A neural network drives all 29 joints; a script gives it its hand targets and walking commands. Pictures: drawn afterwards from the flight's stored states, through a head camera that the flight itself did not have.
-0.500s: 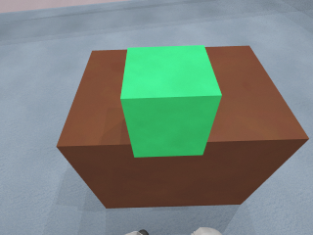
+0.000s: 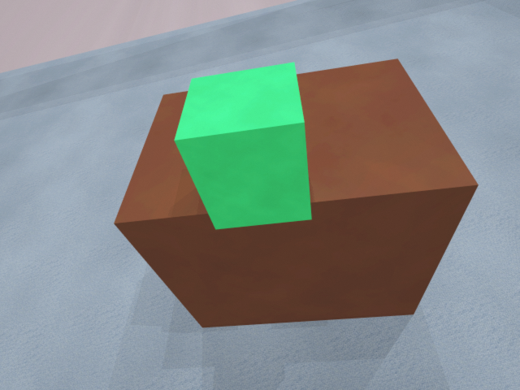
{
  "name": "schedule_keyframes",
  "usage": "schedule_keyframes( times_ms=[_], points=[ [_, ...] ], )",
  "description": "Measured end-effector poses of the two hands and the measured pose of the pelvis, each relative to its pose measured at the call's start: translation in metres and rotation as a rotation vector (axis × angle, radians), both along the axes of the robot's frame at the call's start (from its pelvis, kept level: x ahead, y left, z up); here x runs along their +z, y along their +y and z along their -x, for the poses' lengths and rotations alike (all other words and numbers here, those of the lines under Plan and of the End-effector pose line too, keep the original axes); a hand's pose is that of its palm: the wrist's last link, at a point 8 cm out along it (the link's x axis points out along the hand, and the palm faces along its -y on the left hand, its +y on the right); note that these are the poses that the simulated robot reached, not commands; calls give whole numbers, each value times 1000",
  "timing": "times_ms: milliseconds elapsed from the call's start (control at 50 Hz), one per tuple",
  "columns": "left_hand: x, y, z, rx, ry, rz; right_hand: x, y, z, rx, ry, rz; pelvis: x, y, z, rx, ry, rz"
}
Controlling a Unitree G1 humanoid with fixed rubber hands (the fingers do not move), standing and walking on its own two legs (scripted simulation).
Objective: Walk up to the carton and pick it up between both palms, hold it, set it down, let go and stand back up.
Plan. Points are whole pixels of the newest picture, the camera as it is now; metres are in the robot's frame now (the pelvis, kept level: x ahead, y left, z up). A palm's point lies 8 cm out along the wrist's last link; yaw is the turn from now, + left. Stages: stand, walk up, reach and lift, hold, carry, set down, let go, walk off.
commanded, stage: walk up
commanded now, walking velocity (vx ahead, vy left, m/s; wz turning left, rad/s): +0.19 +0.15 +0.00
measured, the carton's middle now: (252, 150) +0.56 +0.06 +0.05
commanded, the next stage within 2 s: none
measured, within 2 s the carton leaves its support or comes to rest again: neither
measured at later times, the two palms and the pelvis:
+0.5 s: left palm out of the picture -0.01 +0.32 -0.16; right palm out of the picture -0.11 -0.16 -0.10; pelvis -0.04 +0.08 +0.01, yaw +2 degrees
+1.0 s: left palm (189, 336) +0.26 +0.21 -0.15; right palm out of the picture -0.03 -0.21 -0.15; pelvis +0.12 -0.01 -0.03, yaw +2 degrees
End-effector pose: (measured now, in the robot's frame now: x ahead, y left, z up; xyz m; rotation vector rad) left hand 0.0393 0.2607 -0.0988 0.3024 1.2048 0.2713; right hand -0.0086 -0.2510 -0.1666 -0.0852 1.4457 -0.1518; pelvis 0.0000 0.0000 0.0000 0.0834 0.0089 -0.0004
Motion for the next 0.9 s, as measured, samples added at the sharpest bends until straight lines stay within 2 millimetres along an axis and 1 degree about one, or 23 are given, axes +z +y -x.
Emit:
schedule_keyframes(
  times_ms=[60,160,200,220,240,280,320,340,360,400,440,480,520,560,620,680,740,780,820,860,900],
  points=[
    [-8,6,18,11,16,24,9,7,16,18,4,13,2,6,12,9,0,7],
    [-26,28,61,65,74,65,31,18,40,44,3,72,3,23,33,23,-1,22],
    [-37,41,76,83,99,78,34,26,56,41,7,96,-1,34,43,23,-3,42],
    [-43,49,81,84,109,83,33,31,68,35,17,109,-5,41,49,25,-5,65],
    [-50,56,85,81,116,86,30,37,85,24,36,120,-11,48,55,32,-7,87],
    [-53,65,86,64,130,99,31,56,118,-12,88,115,-11,58,62,23,-23,89],
    [-48,66,78,51,118,137,39,74,143,-39,129,105,-4,66,61,26,-20,122],
    [-45,66,70,46,97,162,44,82,149,-41,141,101,0,70,61,45,-16,142],
    [-43,66,62,40,71,185,50,88,152,-34,147,98,4,72,60,63,-11,159],
    [-43,67,50,33,27,222,59,94,145,-13,135,111,8,76,57,70,-4,181],
    [-49,66,48,32,27,251,65,91,126,0,86,142,9,79,51,44,-1,190],
    [-58,64,51,32,57,275,69,88,105,5,29,169,8,81,43,35,1,193],
    [-65,59,53,43,89,297,70,92,92,6,3,178,7,82,33,40,8,197],
    [-71,54,51,49,121,313,70,98,87,-1,9,174,6,81,23,38,14,198],
    [-76,45,42,30,167,325,69,109,91,-27,47,156,5,76,8,31,22,201],
    [-76,35,21,1,189,324,68,120,106,-67,122,124,2,70,-7,33,27,200],
    [-75,24,-16,-32,170,312,68,126,119,-99,209,85,-1,61,-23,30,31,189],
    [-74,14,-48,-59,132,303,67,125,123,-116,257,62,-4,53,-34,30,35,178],
    [-72,1,-87,-87,77,294,64,122,120,-123,294,39,-9,44,-47,33,37,159],
    [-70,-14,-130,-115,9,282,58,114,112,-121,328,18,-14,33,-61,37,38,138],
    [-66,-30,-172,-140,-60,263,48,100,98,-108,352,1,-22,22,-78,36,37,118]
  ],
)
